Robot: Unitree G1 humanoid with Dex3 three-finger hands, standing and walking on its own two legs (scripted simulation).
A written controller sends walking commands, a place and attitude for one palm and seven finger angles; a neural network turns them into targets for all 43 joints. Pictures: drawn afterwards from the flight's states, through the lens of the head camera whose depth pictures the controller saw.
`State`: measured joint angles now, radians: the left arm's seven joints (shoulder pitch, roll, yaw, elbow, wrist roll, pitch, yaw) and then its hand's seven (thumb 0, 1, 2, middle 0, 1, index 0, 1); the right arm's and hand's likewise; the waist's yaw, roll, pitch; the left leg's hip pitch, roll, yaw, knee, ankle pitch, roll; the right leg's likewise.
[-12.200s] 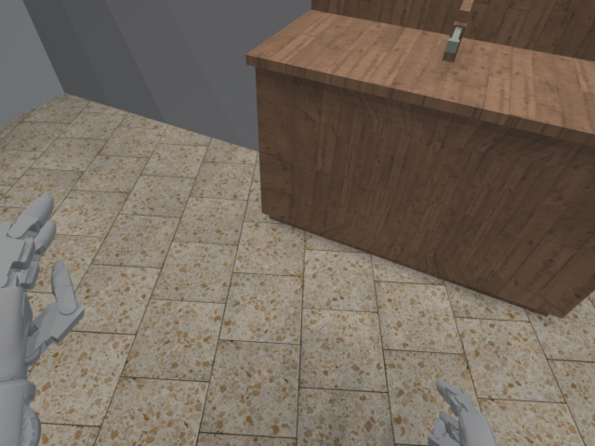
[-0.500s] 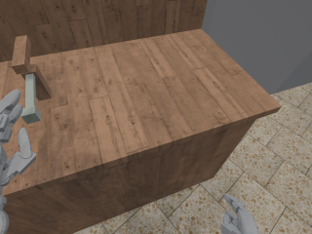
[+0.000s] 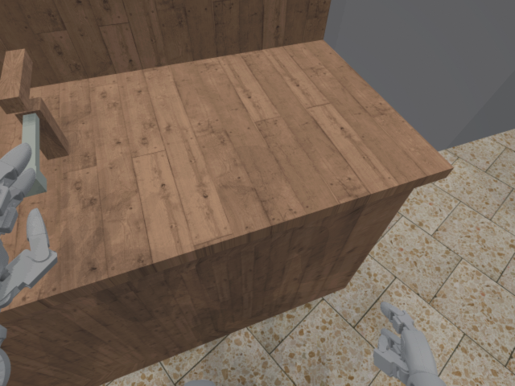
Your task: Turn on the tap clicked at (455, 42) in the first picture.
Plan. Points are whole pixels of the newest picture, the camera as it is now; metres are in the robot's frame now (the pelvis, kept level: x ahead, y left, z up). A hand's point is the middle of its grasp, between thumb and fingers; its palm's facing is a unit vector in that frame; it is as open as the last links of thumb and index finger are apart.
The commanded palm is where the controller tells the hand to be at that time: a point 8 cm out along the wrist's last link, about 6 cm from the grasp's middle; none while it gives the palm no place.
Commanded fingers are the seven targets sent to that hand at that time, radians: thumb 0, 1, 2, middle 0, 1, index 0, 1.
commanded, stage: shuffle to correct the standing spot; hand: left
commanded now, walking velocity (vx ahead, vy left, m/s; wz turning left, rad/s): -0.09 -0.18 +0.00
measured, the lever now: (30, 181) +0.33 +0.34 +0.14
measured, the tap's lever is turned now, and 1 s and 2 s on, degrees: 2 2 2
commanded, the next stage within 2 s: come to a stop and stand still in 0.82 s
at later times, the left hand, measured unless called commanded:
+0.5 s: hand (11, 282) +0.19 +0.26 +0.17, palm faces +0.36 -0.82 -0.44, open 7.4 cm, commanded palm +0.12 +0.30 +0.18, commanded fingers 0.00 0.90 0.90 -0.20 -0.30 -0.20 -0.30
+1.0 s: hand (69, 270) +0.20 +0.22 +0.17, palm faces +0.38 -0.82 -0.42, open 7.4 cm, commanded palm +0.15 +0.25 +0.18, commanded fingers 0.00 0.90 0.90 -0.20 -0.30 -0.20 -0.30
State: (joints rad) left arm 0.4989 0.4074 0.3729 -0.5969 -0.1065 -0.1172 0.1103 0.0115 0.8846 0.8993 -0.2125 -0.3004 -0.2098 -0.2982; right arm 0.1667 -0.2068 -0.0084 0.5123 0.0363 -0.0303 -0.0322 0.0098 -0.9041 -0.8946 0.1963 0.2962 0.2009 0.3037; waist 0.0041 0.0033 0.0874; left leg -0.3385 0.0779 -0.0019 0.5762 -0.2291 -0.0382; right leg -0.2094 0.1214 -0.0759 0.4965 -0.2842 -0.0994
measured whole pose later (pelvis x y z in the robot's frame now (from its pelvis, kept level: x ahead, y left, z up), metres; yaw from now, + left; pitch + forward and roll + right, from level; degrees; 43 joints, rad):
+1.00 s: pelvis +0.00 -0.04 +0.00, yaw +3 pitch +1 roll +1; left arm 0.54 0.41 0.38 -0.57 -0.09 -0.15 0.13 0.01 0.88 0.90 -0.22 -0.30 -0.21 -0.30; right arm 0.20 -0.19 0.00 0.58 0.03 -0.04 -0.01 0.01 -0.90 -0.89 0.20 0.30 0.20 0.30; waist 0.00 -0.04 0.06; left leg -0.31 0.03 0.04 0.71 -0.38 0.00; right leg -0.27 0.05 -0.09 0.51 -0.25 -0.10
